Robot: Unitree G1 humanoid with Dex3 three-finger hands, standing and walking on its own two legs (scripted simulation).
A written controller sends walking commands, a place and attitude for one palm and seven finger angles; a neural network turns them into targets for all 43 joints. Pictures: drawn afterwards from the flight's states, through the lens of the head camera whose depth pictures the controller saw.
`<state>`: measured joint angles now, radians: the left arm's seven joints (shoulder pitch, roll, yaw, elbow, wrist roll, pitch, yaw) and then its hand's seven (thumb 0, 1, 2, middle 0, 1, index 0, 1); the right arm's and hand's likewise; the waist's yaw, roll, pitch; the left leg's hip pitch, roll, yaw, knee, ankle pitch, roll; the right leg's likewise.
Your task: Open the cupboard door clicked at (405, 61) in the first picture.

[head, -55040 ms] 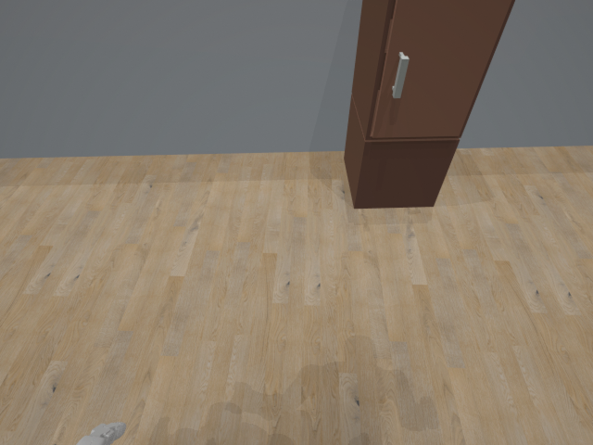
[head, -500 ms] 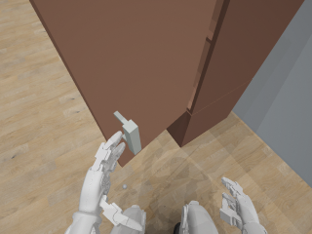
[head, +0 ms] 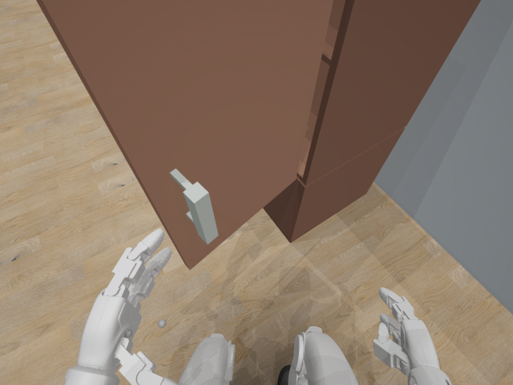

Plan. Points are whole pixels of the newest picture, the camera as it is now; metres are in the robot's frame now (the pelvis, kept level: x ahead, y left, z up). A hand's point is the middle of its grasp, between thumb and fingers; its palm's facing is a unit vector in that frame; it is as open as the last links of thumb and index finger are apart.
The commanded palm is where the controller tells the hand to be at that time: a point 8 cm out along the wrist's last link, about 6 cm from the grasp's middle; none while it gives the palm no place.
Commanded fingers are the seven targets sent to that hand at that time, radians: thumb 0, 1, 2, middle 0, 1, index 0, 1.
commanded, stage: draw the hand back to the body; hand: left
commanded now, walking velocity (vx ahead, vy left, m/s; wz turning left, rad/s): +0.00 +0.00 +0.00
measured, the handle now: (194, 207) +0.36 +0.12 +0.05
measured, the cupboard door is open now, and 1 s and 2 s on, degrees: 100 100 100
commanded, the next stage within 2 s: step back with the hand held close in 1.58 s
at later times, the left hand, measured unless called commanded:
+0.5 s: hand (86, 303) +0.20 +0.18 +0.15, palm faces -0.07 -0.99 -0.08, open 16.2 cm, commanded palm +0.17 +0.25 +0.16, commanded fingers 0.00 -0.29 0.39 -0.16 -0.30 -0.16 -0.30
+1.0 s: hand out of the picture +0.24 +0.27 +0.25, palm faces +0.33 -0.85 -0.41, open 11.5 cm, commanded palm +0.19 +0.31 +0.27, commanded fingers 0.00 0.58 0.76 -0.19 -0.30 -0.19 -0.30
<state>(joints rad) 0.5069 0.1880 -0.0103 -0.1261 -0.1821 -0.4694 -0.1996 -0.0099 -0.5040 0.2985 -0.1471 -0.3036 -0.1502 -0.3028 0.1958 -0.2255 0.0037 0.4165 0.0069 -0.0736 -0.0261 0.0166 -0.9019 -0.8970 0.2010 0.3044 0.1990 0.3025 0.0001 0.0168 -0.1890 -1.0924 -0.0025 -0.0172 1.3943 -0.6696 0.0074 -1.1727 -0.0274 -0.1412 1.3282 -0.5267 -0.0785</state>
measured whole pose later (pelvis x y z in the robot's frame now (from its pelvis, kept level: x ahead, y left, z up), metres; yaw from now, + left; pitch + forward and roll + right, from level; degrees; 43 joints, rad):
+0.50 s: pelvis +0.02 +0.01 +0.06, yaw +0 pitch +13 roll -2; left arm 0.62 0.28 0.13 -0.28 -0.28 -0.31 -0.25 -0.01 -0.48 0.31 -0.15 -0.30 -0.15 -0.30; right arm 0.29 -0.24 0.02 0.40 0.05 -0.08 -0.07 0.02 -0.90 -0.90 0.20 0.30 0.20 0.30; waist -0.01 0.04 -0.17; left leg -0.73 0.00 -0.02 1.10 -0.58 0.02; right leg -0.80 0.00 -0.14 1.02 -0.44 -0.06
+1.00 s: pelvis +0.05 +0.03 +0.12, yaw -1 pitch +0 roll -2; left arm 0.58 0.34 0.22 -0.43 -0.05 -0.03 0.13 0.00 0.25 0.62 -0.18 -0.30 -0.19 -0.30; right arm 0.26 -0.22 0.07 0.55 0.01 -0.12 -0.09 0.02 -0.90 -0.90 0.20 0.30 0.20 0.30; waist 0.05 0.07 -0.07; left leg -0.20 -0.03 0.01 0.61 -0.41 0.05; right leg -0.29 -0.01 -0.09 0.58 -0.29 -0.01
